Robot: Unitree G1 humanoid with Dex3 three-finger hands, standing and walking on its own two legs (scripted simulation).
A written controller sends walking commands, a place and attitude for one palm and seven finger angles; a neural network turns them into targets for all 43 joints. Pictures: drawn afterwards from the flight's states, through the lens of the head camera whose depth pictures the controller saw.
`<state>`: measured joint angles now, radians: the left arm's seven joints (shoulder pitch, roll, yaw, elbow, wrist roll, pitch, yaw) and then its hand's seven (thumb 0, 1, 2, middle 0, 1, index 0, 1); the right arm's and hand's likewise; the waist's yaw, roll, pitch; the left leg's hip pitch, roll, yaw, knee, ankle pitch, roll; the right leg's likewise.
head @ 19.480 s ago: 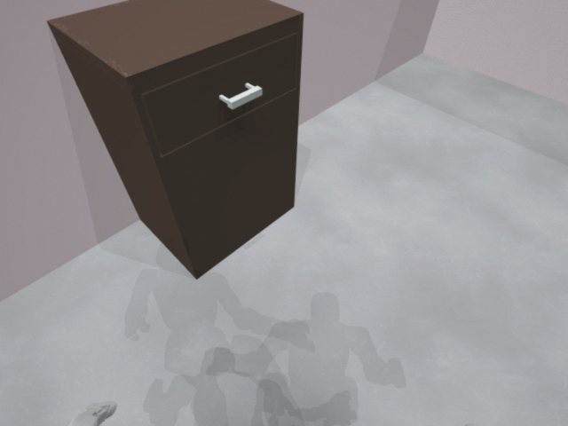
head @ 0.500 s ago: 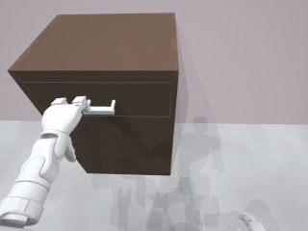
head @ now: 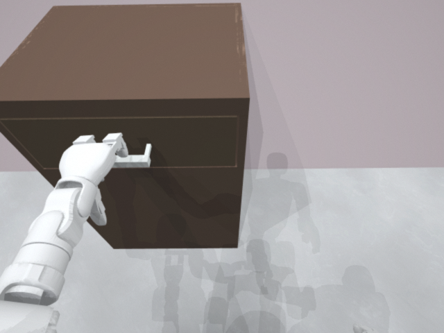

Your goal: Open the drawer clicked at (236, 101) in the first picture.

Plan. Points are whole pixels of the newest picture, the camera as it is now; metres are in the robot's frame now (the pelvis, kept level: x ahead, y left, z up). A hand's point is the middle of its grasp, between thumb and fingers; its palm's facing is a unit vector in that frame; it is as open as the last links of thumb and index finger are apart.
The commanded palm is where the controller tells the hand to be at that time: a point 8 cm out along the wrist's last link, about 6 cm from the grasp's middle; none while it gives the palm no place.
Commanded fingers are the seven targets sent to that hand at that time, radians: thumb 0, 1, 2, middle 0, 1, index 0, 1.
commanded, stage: move the hooked fingers above the handle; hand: left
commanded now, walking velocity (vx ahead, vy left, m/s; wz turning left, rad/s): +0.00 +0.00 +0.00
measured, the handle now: (127, 154) +0.50 +0.26 -0.03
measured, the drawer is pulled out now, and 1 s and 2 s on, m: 0.00 0.00 0.00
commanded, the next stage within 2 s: none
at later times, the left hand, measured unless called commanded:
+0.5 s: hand (127, 161) +0.44 +0.23 +0.03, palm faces -0.07 -0.05 -1.00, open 13.8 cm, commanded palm +0.43 +0.25 +0.09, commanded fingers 0.00 -0.50 0.30 -0.30 -1.20 -0.30 -1.20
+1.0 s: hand (116, 163) +0.43 +0.25 +0.03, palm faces -0.13 -0.01 -0.99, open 13.8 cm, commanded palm +0.44 +0.25 +0.08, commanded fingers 0.00 -0.50 0.30 -0.30 -1.20 -0.30 -1.20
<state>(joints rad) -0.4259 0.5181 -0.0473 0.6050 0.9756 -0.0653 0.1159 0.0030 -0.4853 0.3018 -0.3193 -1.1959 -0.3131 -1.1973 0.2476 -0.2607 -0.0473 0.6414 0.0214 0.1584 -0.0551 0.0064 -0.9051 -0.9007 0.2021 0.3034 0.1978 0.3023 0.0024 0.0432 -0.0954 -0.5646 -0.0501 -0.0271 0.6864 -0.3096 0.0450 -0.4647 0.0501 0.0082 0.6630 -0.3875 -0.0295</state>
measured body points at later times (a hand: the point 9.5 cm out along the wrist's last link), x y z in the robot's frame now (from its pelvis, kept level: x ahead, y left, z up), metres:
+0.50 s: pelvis +0.00 +0.01 -0.01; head +0.07 +0.02 +0.43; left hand +0.43 +0.23 +0.08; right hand +0.05 -0.26 -0.14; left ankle +0.01 +0.09 -0.72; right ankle -0.04 -0.10 -0.72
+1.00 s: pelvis -0.02 +0.00 -0.01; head +0.05 +0.01 +0.43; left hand +0.43 +0.25 +0.08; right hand -0.01 -0.28 -0.13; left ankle +0.01 +0.09 -0.72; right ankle -0.04 -0.10 -0.72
